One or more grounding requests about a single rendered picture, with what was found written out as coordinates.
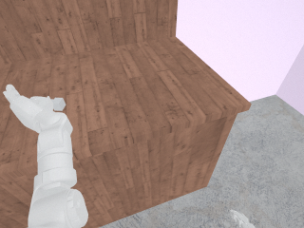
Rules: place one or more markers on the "robot left forearm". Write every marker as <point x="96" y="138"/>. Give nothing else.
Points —
<point x="55" y="172"/>

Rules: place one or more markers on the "robot right hand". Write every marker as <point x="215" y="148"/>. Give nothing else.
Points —
<point x="241" y="220"/>

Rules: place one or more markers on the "counter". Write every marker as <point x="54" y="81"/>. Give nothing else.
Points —
<point x="149" y="118"/>

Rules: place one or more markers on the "robot left hand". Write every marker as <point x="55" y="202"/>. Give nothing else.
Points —
<point x="26" y="109"/>

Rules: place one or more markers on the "tap lever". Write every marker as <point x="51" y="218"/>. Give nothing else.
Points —
<point x="58" y="104"/>

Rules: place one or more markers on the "robot left upper arm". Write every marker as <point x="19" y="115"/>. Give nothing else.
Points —
<point x="65" y="209"/>

